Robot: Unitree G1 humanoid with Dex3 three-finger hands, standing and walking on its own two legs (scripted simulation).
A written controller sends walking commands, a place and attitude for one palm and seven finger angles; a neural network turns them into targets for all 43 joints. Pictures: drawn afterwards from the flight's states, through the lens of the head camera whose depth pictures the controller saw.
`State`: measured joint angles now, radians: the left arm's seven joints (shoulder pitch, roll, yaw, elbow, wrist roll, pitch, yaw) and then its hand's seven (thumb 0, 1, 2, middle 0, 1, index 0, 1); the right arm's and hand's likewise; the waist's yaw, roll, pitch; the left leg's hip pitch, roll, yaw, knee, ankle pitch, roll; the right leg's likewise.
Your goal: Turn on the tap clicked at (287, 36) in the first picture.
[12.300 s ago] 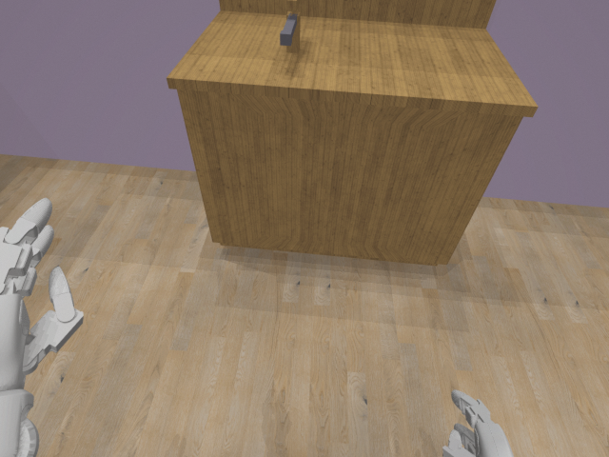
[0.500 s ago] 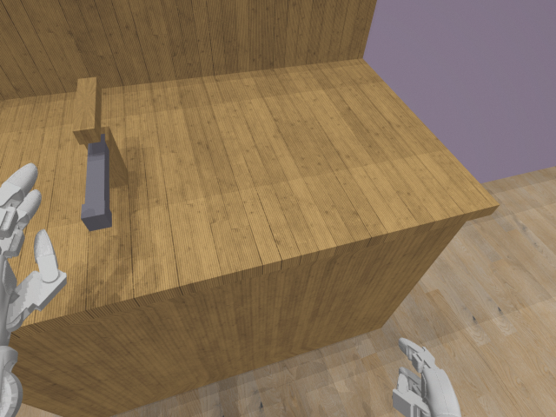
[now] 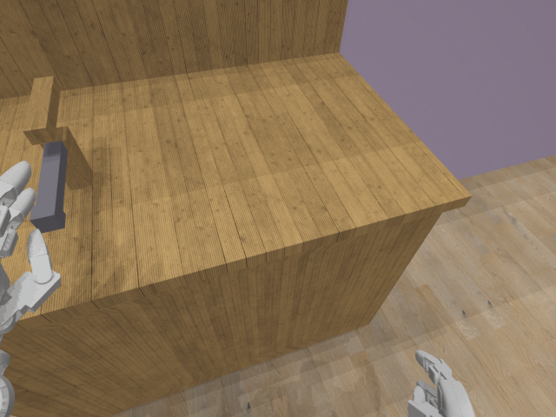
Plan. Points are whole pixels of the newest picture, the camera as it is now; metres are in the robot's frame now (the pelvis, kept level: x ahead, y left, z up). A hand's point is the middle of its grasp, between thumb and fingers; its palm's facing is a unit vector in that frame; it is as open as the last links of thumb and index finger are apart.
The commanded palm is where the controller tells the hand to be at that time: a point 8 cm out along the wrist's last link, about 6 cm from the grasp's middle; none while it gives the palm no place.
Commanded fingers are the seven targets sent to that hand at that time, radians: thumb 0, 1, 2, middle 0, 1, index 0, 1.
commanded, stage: shuffle to correct the standing spot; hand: left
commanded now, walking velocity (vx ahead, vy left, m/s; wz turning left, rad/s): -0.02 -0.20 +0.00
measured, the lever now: (48, 217) +0.32 +0.32 +0.12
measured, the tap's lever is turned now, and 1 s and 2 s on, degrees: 0 0 0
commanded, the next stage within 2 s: none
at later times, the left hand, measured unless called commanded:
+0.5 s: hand (54, 279) +0.22 +0.24 +0.17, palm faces +0.36 -0.85 -0.40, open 7.4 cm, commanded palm +0.16 +0.28 +0.18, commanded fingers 0.00 0.90 0.90 -0.20 -0.30 -0.20 -0.30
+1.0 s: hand (49, 278) +0.22 +0.25 +0.16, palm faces +0.35 -0.84 -0.41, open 7.4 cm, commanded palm +0.16 +0.29 +0.18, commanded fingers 0.00 0.90 0.90 -0.20 -0.30 -0.20 -0.30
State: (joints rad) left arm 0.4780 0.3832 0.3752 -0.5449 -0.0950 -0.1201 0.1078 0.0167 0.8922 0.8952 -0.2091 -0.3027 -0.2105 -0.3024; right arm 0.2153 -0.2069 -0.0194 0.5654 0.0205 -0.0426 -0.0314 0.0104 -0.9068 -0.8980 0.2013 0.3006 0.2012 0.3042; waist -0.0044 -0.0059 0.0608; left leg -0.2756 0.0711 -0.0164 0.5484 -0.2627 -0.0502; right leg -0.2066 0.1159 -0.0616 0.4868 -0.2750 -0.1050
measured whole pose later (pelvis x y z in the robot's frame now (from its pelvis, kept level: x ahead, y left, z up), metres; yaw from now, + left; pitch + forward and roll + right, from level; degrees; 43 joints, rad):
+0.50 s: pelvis +0.00 +0.00 +0.00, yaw +1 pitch +0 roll -1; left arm 0.48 0.38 0.37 -0.55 -0.09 -0.10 0.11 0.02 0.89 0.90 -0.21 -0.30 -0.21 -0.30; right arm 0.20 -0.20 -0.01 0.55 0.02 -0.03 -0.02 0.01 -0.91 -0.90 0.20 0.30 0.20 0.30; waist 0.00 0.00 0.06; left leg -0.29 0.07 -0.03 0.57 -0.27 -0.05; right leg -0.21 0.12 -0.07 0.49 -0.28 -0.12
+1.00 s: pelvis +0.00 +0.00 +0.00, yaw +1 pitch +0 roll -1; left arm 0.49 0.40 0.38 -0.56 -0.10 -0.10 0.11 0.02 0.89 0.90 -0.21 -0.30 -0.21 -0.30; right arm 0.20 -0.20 -0.01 0.55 0.02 -0.02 -0.02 0.01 -0.91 -0.90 0.20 0.30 0.20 0.30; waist -0.01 0.00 0.07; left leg -0.30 0.07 -0.03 0.58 -0.28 -0.05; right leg -0.21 0.12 -0.08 0.49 -0.29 -0.11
